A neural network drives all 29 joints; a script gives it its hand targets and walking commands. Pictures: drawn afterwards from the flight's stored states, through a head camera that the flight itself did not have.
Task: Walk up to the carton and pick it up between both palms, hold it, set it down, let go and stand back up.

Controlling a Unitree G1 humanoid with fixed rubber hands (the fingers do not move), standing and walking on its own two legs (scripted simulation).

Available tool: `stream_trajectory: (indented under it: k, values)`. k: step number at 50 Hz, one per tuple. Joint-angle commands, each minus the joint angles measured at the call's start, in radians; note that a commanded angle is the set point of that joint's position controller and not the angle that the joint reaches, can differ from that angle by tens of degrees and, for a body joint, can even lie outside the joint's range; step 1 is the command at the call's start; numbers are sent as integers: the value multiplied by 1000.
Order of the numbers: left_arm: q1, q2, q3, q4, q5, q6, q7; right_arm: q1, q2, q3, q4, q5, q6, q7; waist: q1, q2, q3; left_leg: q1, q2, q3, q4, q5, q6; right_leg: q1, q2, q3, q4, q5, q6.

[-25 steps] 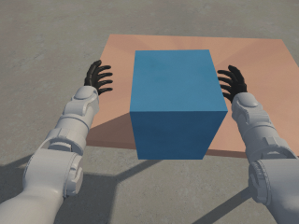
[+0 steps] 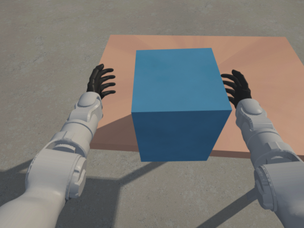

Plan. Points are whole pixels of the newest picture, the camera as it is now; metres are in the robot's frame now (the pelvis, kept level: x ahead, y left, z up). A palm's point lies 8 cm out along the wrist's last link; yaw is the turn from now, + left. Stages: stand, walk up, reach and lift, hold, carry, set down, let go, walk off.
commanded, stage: reach and lift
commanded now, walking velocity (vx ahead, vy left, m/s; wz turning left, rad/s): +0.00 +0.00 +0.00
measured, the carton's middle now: (173, 109) +0.45 -0.06 +0.05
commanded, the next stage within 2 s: none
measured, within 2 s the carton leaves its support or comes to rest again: leaves its support in 1.34 s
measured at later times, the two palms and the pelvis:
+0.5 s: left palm (117, 91) +0.47 +0.09 +0.11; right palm (228, 100) +0.44 -0.20 +0.08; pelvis +0.00 -0.01 +0.00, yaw +0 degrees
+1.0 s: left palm (113, 98) +0.45 +0.10 +0.10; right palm (226, 107) +0.42 -0.19 +0.08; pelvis +0.01 -0.01 +0.01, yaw +1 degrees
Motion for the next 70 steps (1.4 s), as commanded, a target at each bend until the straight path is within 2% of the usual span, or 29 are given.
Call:
stream_trajectory:
  k: [1,5,8,11,14,23,26,28,30,31,33,35,39,43,48,53,57,61,64,67,70]
  values:
    - [-361,130,24,-100,15,-80,1,-443,-52,-1,-171,12,-50,-9,0,-126,-503,80,6,-48,20,373,-66,488,-23,85,147,438,51]
    - [-423,100,-4,-164,39,-96,9,-444,-33,-59,-165,-31,-46,-7,-23,-35,-549,224,12,-52,49,423,-81,322,-22,76,83,306,31]
    - [-455,69,-6,-212,67,-90,23,-447,-19,-116,-166,-93,-35,-8,-44,8,-587,315,18,-56,72,448,-94,212,-22,61,38,220,13]
    - [-456,37,14,-220,101,-77,38,-454,0,-170,-181,-171,-25,-19,-57,-9,-605,337,21,-58,70,446,-92,194,-22,46,13,190,5]
    - [-452,-3,49,-202,144,-65,51,-464,49,-208,-187,-240,-14,-31,-52,-43,-594,297,22,-52,43,424,-80,249,-27,41,-1,192,4]
    - [-412,-120,214,-188,347,-36,66,-470,221,-262,-265,-351,-4,-77,12,-102,-517,159,2,-15,-81,431,-37,611,-41,67,9,409,-6]
    - [-393,-269,258,-206,419,-33,30,-474,373,-284,-299,-408,-3,-55,18,-111,-496,161,0,-9,-134,457,-20,697,-44,68,-13,482,-10]
    - [-368,-439,291,-235,500,-37,-24,-474,543,-323,-330,-492,-7,-6,12,-110,-499,191,-3,-8,-173,501,-9,739,-43,64,-53,533,-12]
    - [-331,-642,264,-265,559,-36,-91,-454,749,-322,-349,-573,-3,58,-3,-105,-511,239,0,-10,-217,559,-3,776,-41,54,-102,580,-13]
    - [-298,-685,251,-286,573,-31,-112,-416,792,-324,-351,-600,0,77,-11,-106,-505,262,0,-10,-234,578,-3,786,-38,50,-118,596,-11]
    - [-258,-697,261,-307,598,-18,-135,-366,816,-342,-364,-642,8,91,-17,-120,-467,272,0,-8,-274,560,7,796,-35,44,-139,600,1]
    - [-250,-688,276,-329,617,-6,-148,-331,820,-359,-371,-673,16,95,-27,-131,-394,245,-3,-6,-323,483,24,804,-33,38,-149,578,14]
    - [-241,-705,291,-347,657,17,-167,-313,814,-378,-400,-711,21,110,-28,-98,-260,207,-7,-1,-379,371,51,776,-26,19,-159,503,32]
    - [-223,-725,269,-374,668,42,-166,-308,810,-373,-422,-719,28,130,-16,-55,-251,212,-5,2,-390,338,58,742,-25,2,-164,432,35]
    - [-207,-745,245,-412,667,67,-153,-304,817,-380,-438,-724,32,152,-9,-51,-323,258,3,-4,-373,374,54,695,-19,-15,-178,388,31]
    - [-225,-765,224,-421,650,77,-141,-324,837,-359,-430,-719,25,164,-8,-72,-386,294,8,-12,-342,461,44,681,-4,-22,-169,444,26]
    - [-252,-791,181,-438,617,91,-125,-370,853,-297,-429,-671,26,164,-10,-70,-432,339,6,-21,-296,551,29,687,8,-19,-143,529,16]
    - [-299,-826,106,-481,559,128,-105,-451,859,-214,-456,-596,39,157,-23,-55,-494,400,3,-29,-239,628,13,695,16,-12,-108,605,5]
    - [-358,-859,32,-542,494,170,-90,-538,858,-152,-509,-535,60,146,-48,-55,-563,459,4,-41,-192,676,3,695,20,-13,-81,646,0]
    - [-403,-895,-26,-594,437,233,-78,-637,846,-110,-571,-484,94,131,-74,-54,-607,532,8,-54,-143,712,-9,671,24,-17,-72,643,-3]
    - [-411,-888,-29,-608,413,306,-78,-674,810,-117,-580,-462,148,111,-100,-55,-557,586,12,-63,-111,697,-20,636,31,-23,-87,586,-2]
